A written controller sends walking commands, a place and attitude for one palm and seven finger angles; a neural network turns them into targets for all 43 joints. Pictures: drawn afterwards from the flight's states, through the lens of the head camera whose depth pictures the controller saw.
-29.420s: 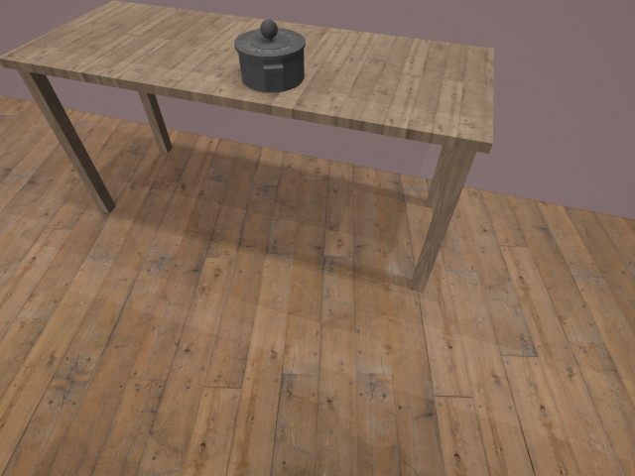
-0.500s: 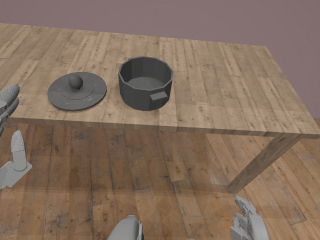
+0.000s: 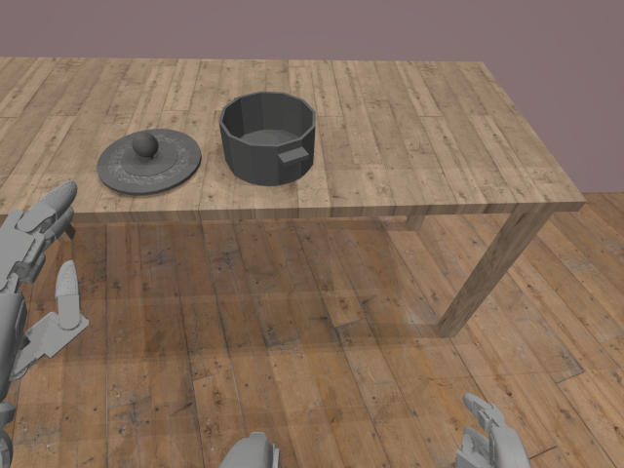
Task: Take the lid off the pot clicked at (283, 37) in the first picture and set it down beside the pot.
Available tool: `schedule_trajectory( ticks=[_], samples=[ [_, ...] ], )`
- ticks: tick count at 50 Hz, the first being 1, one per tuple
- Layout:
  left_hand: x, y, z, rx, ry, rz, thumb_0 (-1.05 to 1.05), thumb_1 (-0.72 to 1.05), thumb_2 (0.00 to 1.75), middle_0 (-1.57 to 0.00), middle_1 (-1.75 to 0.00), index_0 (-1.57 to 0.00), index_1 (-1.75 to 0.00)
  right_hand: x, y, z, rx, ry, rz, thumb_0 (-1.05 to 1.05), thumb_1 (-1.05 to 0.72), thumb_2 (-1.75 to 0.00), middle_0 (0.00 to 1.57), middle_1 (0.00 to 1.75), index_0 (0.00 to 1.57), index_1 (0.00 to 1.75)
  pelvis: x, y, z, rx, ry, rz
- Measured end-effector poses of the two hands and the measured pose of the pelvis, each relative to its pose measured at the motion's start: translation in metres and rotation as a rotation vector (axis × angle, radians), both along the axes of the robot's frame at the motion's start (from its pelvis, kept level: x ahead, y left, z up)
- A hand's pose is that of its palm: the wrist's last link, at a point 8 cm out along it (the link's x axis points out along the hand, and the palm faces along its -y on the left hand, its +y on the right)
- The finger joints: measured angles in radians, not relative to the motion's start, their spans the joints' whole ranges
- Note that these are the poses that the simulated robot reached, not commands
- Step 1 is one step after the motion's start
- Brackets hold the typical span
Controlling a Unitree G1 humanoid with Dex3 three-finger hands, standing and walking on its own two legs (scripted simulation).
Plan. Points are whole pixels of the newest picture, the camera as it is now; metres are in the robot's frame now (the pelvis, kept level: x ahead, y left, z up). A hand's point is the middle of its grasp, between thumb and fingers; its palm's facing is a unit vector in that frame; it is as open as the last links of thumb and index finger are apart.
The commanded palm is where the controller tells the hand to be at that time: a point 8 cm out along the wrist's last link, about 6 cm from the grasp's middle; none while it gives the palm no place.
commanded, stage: stop stepping back and stand still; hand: left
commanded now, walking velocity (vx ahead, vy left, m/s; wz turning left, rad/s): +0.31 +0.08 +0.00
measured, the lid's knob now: (145, 145) +0.66 +0.36 +0.00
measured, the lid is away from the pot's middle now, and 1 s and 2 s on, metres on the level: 0.24 0.24 0.24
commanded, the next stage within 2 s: let the arm hang, fingers relaxed in 1.28 s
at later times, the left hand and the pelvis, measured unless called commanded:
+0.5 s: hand out of the picture +0.13 +0.26 +0.17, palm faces +0.38 -0.84 -0.40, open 7.5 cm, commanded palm +0.08 +0.30 +0.19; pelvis -0.04 +0.02 +0.01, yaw +2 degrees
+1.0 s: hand out of the picture +0.09 +0.21 -0.16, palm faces +0.06 -0.98 -0.17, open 7.4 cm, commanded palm none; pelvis +0.00 +0.02 +0.00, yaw +4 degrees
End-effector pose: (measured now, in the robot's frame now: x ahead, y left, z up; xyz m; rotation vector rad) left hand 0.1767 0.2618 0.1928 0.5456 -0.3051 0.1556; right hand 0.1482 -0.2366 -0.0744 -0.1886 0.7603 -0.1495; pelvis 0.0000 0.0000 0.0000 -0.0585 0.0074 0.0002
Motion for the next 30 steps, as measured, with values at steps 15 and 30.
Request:
schedule_trajectory(
  ticks=[15,30],
  samples=[
    [-0.069,0.034,0.004,-0.046,-0.035,0.141,0.02,0.89,0.9,-0.21,-0.31,-0.21,-0.3,-0.046,0.014,0.024,-0.032,-0.075,-0.01,0.02,-0.91,-0.9,0.2,0.3,0.2,0.3,-0.041,0.011,0.008,0.032,-0.02,0.024],
    [-0.073,0.044,-0.006,-0.072,-0.004,0.211,0.02,0.89,0.9,-0.21,-0.31,-0.21,-0.3,-0.036,0.037,0.015,-0.013,-0.045,0.042,0.02,-0.91,-0.9,0.2,0.3,0.2,0.3,-0.035,0.016,0.009,0.026,-0.029,0.05]
  ],
)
